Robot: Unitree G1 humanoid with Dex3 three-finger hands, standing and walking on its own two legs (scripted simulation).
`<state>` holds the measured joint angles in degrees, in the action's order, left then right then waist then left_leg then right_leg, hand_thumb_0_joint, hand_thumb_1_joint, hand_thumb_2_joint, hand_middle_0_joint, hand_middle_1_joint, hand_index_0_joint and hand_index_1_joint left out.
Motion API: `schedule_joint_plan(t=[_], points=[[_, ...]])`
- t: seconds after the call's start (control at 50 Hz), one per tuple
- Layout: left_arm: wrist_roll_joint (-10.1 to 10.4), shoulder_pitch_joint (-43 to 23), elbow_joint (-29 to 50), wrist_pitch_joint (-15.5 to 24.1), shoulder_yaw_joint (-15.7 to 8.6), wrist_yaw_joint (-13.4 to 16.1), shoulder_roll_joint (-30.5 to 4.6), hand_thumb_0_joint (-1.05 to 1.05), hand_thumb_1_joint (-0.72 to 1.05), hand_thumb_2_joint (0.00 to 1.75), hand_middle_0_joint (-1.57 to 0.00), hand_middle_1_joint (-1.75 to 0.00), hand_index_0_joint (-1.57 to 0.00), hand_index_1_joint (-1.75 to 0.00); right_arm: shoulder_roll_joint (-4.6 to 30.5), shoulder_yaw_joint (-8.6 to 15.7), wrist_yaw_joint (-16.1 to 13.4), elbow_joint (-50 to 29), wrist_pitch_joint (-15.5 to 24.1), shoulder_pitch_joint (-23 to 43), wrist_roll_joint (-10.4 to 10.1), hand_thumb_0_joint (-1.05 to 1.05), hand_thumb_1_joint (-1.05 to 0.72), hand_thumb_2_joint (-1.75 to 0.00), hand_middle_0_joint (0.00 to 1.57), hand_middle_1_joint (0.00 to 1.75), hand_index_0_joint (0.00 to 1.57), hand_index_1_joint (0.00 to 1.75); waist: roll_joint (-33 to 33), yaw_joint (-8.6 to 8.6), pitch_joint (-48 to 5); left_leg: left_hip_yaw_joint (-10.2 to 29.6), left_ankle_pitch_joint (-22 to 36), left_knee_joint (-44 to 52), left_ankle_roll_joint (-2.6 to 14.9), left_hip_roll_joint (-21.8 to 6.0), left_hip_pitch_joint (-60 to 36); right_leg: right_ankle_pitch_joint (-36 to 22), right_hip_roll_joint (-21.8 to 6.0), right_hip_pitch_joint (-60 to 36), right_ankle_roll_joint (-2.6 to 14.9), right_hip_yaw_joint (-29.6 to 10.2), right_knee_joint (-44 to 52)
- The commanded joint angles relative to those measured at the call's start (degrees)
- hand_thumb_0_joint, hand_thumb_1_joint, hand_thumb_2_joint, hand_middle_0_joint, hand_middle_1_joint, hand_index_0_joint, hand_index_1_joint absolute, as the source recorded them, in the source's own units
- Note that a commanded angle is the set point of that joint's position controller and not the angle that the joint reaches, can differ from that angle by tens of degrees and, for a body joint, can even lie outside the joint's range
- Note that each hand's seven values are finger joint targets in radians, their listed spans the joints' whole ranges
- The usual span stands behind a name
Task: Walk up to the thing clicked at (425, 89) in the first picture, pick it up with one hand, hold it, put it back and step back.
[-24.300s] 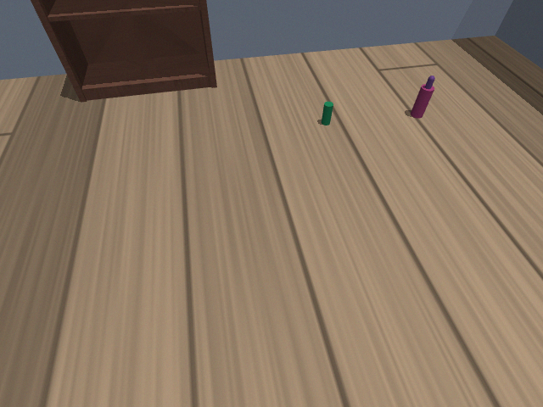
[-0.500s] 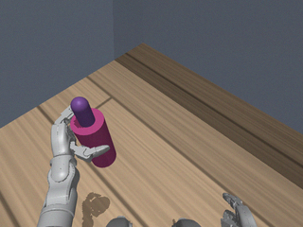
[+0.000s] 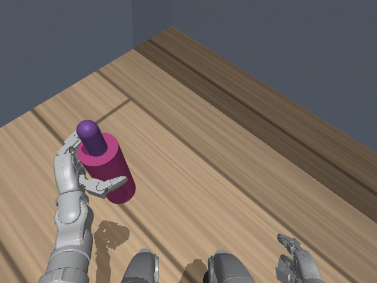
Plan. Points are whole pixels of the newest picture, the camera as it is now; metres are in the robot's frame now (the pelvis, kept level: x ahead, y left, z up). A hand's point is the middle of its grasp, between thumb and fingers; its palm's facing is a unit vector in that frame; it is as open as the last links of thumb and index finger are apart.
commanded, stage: crouch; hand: left
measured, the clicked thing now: (106, 164) +0.35 +0.17 +0.01
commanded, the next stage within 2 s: lower in 1.50 s
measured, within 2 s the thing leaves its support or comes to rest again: neither
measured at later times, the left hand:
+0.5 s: hand (110, 186) +0.39 +0.23 -0.24, palm faces +0.30 -0.95 -0.02, open 11.1 cm
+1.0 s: hand (115, 194) +0.41 +0.25 -0.38, palm faces +0.29 -0.96 -0.02, open 11.1 cm
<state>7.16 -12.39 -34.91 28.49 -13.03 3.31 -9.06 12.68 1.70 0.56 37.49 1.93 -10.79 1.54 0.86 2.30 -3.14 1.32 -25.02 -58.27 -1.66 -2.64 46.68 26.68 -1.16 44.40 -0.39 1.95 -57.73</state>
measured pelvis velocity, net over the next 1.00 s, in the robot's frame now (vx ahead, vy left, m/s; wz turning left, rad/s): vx -0.07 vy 0.01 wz -0.10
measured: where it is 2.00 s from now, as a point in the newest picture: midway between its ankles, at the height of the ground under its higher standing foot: outside the picture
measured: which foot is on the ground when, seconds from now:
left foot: down 0.00-1.00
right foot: down 0.00-1.00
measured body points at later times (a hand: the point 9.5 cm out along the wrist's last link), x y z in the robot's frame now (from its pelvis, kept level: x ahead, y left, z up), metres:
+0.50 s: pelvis -0.04 +0.01 -0.21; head +0.15 +0.03 +0.20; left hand +0.37 +0.28 -0.24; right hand +0.08 -0.25 -0.34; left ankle +0.03 +0.14 -0.67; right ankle +0.01 -0.12 -0.67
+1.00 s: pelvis -0.07 +0.01 -0.34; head +0.14 +0.05 +0.05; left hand +0.39 +0.30 -0.38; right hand +0.02 -0.26 -0.46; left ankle +0.03 +0.14 -0.67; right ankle +0.01 -0.12 -0.67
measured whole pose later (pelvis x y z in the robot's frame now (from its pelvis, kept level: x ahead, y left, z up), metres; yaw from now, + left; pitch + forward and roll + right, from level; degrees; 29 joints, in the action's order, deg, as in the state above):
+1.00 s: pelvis -0.07 +0.01 -0.34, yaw -6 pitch +31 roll -5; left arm 5.2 -40.8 -64.9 43.3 -31.8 -5.0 -27.6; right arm 15.4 -4.4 4.6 40.7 -1.3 -4.6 6.6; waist 2.1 7.8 -4.8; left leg 7.6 -38.2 -131.3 -2.0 -2.3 124.9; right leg 39.7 0.5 120.8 -1.2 3.0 -128.9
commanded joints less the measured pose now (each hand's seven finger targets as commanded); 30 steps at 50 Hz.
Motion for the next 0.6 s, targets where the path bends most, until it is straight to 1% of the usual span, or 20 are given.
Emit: schedule_joint_plan(t=[0.0,0.04,0.08,0.1,0.12,0.16,0.24,0.26,0.3,0.32,0.34,0.38,0.4,0.44,0.46,0.48,0.52,0.54,0.56,0.58], points=[[0.1,-19.1,4.4,10.8,-3.3,-1.4,-8.3,0.0,-0.04,1.2,-1.24,-1.39,-1.26,-1.39,8.1,3.3,0.4,-4.1,2.6,-1.6,0.8,0.0,-0.91,-0.91,0.2,0.3,0.2,0.3,-1.3,1.74,-21.5,-0.3,8.0,-5.3,2.52,2.1,0.3,-12.3,1.1,4.5,0.95,-1.0,-2.3],[0.2,-20.2,-0.1,13.1,-2.5,-2.3,-7.6,0.0,-0.03,1.2,-1.25,-1.39,-1.27,-1.39,8.4,3.2,1.0,-4.4,2.9,-0.9,1.1,0.0,-0.91,-0.9,0.2,0.3,0.2,0.3,-2.2,2.05,-23.5,0.5,4.7,-9.8,2.32,1.9,4.9,-7.8,1.4,11.8,1.36,-0.9,-7.0],[0.3,-22.9,-0.4,15.4,-4.7,-2.3,-10.7,0.0,0.01,1.21,-1.25,-1.38,-1.27,-1.38,9.2,3.3,1.4,-4.8,2.9,-0.8,1.4,0.0,-0.9,-0.9,0.2,0.3,0.2,0.3,-4.3,1.24,-27.5,0.9,2.5,-14.0,2.05,1.8,9.8,-5.0,1.4,15.8,1.54,-1.4,-11.3],[0.5,-21.8,-4.9,15.6,-5.1,-2.4,-10.2,0.0,0.0,1.21,-1.26,-1.39,-1.28,-1.39,8.6,2.4,1.6,-4.5,2.8,-0.8,1.4,0.0,-0.89,-0.9,0.2,0.3,0.2,0.3,-4.5,0.68,-27.5,1.2,0.9,-15.1,1.87,1.9,12.2,-3.3,1.7,18.2,1.77,-0.9,-13.4],[1.0,-22.5,-3.9,16.4,-4.7,-2.4,-9.6,0.0,0.0,1.23,-1.25,-1.39,-1.28,-1.39,8.9,2.3,2.0,-4.9,2.6,-0.8,1.5,0.0,-0.89,-0.9,0.2,0.3,0.2,0.3,-4.6,0.61,-30.2,1.4,2.0,-17.0,2.01,1.8,12.8,-3.9,1.9,20.1,1.79,-0.9,-15.1],[0.9,-26.3,-3.4,17.5,-7.1,-1.9,-13.2,0.0,0.01,1.23,-1.25,-1.38,-1.27,-1.38,9.8,2.4,2.1,-4.7,2.1,-1.3,1.6,0.0,-0.88,-0.9,0.2,0.3,0.2,0.3,-6.1,0.33,-33.9,1.5,2.9,-19.8,1.88,1.9,14.8,-4.0,2.0,22.5,1.92,-0.8,-18.1],[0.7,-27.4,-3.5,18.7,-9.7,-2.3,-15.6,0.0,-0.01,1.26,-1.26,-1.42,-1.28,-1.42,11.1,2.7,2.7,-4.1,1.0,-1.6,2.2,0.0,-0.9,-0.91,0.2,0.3,0.2,0.3,-5.6,0.37,-41.0,1.6,8.3,-26.8,2.45,1.6,18.5,-8.8,2.3,25.8,1.76,-0.7,-24.7],[0.7,-27.9,-4.4,18.8,-9.6,-2.6,-15.6,0.0,0.01,1.25,-1.27,-1.41,-1.29,-1.41,11.5,2.9,2.7,-4.0,0.9,-1.3,2.3,0.0,-0.9,-0.91,0.2,0.3,0.2,0.3,-5.1,0.55,-40.0,1.6,7.6,-28.0,2.49,1.5,20.5,-8.2,2.5,27.5,1.74,-0.6,-25.8],[0.4,-30.3,-4.5,19.5,-11.7,-3.0,-17.9,0.0,0.04,1.25,-1.29,-1.4,-1.3,-1.42,11.6,3.0,3.0,-3.3,0.4,-1.3,2.5,0.0,-0.92,-0.91,0.2,0.3,0.2,0.3,-4.7,0.73,-40.8,1.7,6.0,-30.8,2.64,1.4,24.0,-7.0,2.6,30.1,1.73,-0.7,-28.4],[0.4,-30.8,-5.6,19.7,-11.3,-3.3,-17.0,0.0,0.02,1.25,-1.28,-1.41,-1.29,-1.41,11.6,2.8,3.1,-3.1,0.4,-1.4,2.7,0.0,-0.92,-0.91,0.2,0.3,0.2,0.3,-4.1,1.77,-41.0,1.9,5.7,-32.7,2.79,1.3,26.2,-7.0,2.6,31.2,1.59,-0.6,-29.7],[0.4,-31.6,-6.4,19.9,-12.5,-3.4,-18.1,0.0,0.02,1.25,-1.29,-1.41,-1.3,-1.42,11.6,2.8,3.1,-2.6,0.2,-1.8,2.8,0.0,-0.92,-0.91,0.2,0.3,0.2,0.3,-2.5,1.93,-41.8,1.6,5.5,-34.9,3.1,1.3,29.2,-7.3,2.5,30.5,1.19,-1.3,-30.3],[0.4,-31.7,-9.6,19.9,-12.1,-4.0,-17.1,0.0,0.01,1.24,-1.28,-1.4,-1.29,-1.41,11.4,2.4,3.5,-2.0,-0.1,-1.7,3.0,0.0,-0.92,-0.91,0.2,0.3,0.2,0.3,-1.9,2.51,-41.5,1.7,4.1,-37.4,3.1,1.4,32.7,-6.1,2.6,32.7,1.25,-1.0,-32.8],[0.2,-31.3,-10.7,19.9,-13.7,-4.4,-19.3,0.0,0.01,1.22,-1.28,-1.38,-1.29,-1.39,11.9,2.4,3.5,-1.9,-0.1,-1.7,3.0,0.0,-0.92,-0.91,0.2,0.3,0.2,0.3,-1.6,2.02,-42.1,1.7,4.8,-38.6,3.1,1.3,33.7,-6.3,2.7,33.7,1.3,-0.7,-34.1],[-0.2,-33.8,-12.9,20.0,-12.9,-5.4,-18.7,0.0,-0.01,1.23,-1.3,-1.4,-1.31,-1.41,12.0,2.1,3.7,-1.3,-0.5,-1.8,3.4,0.0,-0.92,-0.91,0.2,0.3,0.2,0.3,-3.9,2.78,-41.9,2.2,4.0,-40.8,2.69,1.2,34.6,-4.9,2.8,39.1,1.85,0.4,-38.0],[-0.1,-35.2,-13.0,20.2,-14.1,-5.6,-20.1,0.0,-0.03,1.23,-1.31,-1.41,-1.32,-1.42,12.2,2.1,3.8,-1.2,-0.5,-1.7,3.5,0.0,-0.92,-0.91,0.2,0.3,0.2,0.3,-4.4,2.39,-41.7,2.2,2.5,-41.5,2.54,1.1,35.4,-3.0,2.9,41.5,2.02,0.7,-39.1],[-0.4,-37.4,-13.1,20.4,-13.3,-5.8,-19.6,0.0,-0.03,1.23,-1.32,-1.41,-1.33,-1.42,12.2,1.9,3.9,-1.2,-0.5,-1.7,3.9,0.0,-0.92,-0.91,0.2,0.3,0.2,0.3,-6.5,3.04,-42.0,2.2,1.5,-42.3,2.27,1.0,35.5,-2.0,2.8,43.5,2.25,1.2,-40.6],[-0.5,-38.7,-13.8,20.8,-14.6,-6.0,-21.2,0.0,-0.04,1.23,-1.33,-1.42,-1.34,-1.43,12.7,1.7,4.0,-0.9,-0.7,-1.6,4.1,0.0,-0.92,-0.91,0.2,0.3,0.2,0.3,-8.2,2.59,-41.9,2.6,-0.5,-43.3,1.81,0.9,35.9,0.1,2.8,47.3,2.61,2.2,-43.2],[-1.0,-39.6,-12.9,21.0,-15.1,-6.1,-23.5,0.0,-0.06,1.23,-1.32,-1.41,-1.33,-1.42,12.9,1.5,3.9,-1.1,-0.8,-1.0,4.2,0.0,-0.92,-0.91,0.2,0.3,0.2,0.3,-10.2,1.85,-42.8,2.3,-2.1,-43.7,1.58,0.9,36.1,1.7,3.0,48.3,2.8,2.1,-44.0],[-1.1,-39.9,-13.6,21.0,-14.6,-6.3,-22.8,0.0,-0.06,1.23,-1.32,-1.42,-1.33,-1.43,13.0,1.4,4.0,-1.6,-0.9,-0.8,4.2,0.0,-0.92,-0.91,0.2,0.3,0.2,0.3,-10.7,2.23,-43.9,2.6,-2.7,-44.1,1.42,0.8,35.7,2.4,3.0,49.2,2.87,2.5,-45.1],[-1.3,-39.8,-13.1,21.1,-15.3,-6.6,-23.3,0.0,-0.05,1.23,-1.31,-1.42,-1.32,-1.43,13.3,1.4,3.9,-1.1,-1.1,-1.0,4.4,0.0,-0.92,-0.91,0.2,0.3,0.2,0.3,-12.3,1.99,-43.5,2.8,-2.5,-44.6,1.22,0.6,35.2,2.2,2.8,51.0,2.93,2.8,-46.4]])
